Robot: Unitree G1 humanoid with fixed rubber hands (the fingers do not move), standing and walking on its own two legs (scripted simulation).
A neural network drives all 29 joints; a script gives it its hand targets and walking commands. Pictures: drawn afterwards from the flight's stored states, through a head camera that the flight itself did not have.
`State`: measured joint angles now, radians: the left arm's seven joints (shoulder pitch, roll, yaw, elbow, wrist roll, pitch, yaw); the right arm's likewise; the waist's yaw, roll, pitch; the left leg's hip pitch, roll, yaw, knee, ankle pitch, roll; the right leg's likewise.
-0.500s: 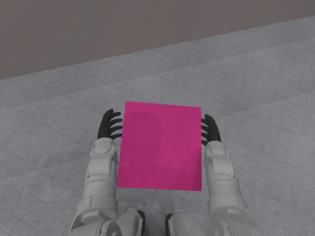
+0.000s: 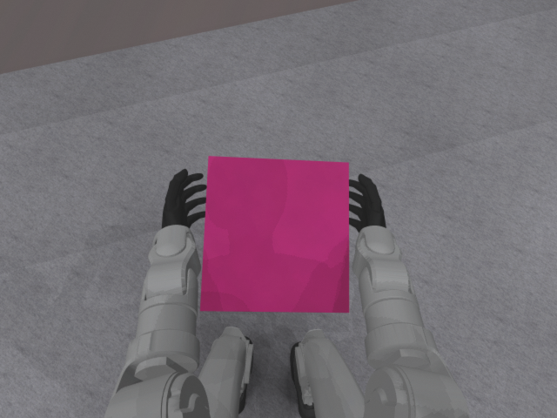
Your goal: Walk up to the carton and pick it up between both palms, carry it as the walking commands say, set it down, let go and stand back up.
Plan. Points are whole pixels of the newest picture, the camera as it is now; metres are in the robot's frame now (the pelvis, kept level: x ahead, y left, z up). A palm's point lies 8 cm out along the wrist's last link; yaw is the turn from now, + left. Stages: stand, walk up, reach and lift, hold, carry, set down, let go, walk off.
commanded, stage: set down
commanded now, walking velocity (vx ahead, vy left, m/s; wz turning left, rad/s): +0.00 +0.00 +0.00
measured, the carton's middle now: (272, 237) +0.38 +0.01 -0.16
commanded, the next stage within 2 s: none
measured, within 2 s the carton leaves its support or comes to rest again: neither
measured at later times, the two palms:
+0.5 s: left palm (194, 222) +0.41 +0.14 -0.14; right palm (357, 223) +0.41 -0.14 -0.15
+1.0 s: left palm (206, 224) +0.43 +0.14 -0.23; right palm (347, 224) +0.43 -0.15 -0.24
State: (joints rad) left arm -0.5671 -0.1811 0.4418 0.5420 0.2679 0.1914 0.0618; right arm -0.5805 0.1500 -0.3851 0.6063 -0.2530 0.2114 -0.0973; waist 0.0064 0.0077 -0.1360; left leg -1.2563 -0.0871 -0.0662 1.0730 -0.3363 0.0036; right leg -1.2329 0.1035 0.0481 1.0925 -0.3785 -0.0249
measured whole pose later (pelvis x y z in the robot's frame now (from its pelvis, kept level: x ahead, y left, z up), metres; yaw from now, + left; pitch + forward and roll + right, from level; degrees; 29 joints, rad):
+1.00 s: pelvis -0.03 +0.01 -0.15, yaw +0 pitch +42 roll +0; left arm -0.90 -0.10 0.46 0.67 0.19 0.23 0.16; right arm -0.96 -0.01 -0.39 0.79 -0.18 0.26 -0.12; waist 0.00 0.03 -0.16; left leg -1.92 -0.13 -0.03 1.66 -0.48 0.00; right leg -1.89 0.14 0.05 1.70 -0.53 0.01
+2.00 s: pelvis -0.04 +0.01 -0.27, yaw +0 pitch +42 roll +0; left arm -1.24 0.05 0.40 0.75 0.09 0.24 0.21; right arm -1.31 -0.15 -0.28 0.88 -0.05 0.26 -0.19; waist 0.00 0.01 0.17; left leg -2.26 -0.14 0.00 2.06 -0.53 -0.02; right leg -2.23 0.16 0.01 2.10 -0.59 0.03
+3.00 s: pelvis -0.03 +0.00 -0.31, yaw +0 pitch +37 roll +1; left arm -1.31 0.10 0.41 0.90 0.10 0.19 0.13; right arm -1.34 -0.17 -0.34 0.96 -0.09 0.19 -0.11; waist -0.01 0.01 0.25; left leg -2.25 -0.12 0.02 2.20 -0.60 -0.02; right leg -2.23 0.14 -0.02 2.24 -0.67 0.00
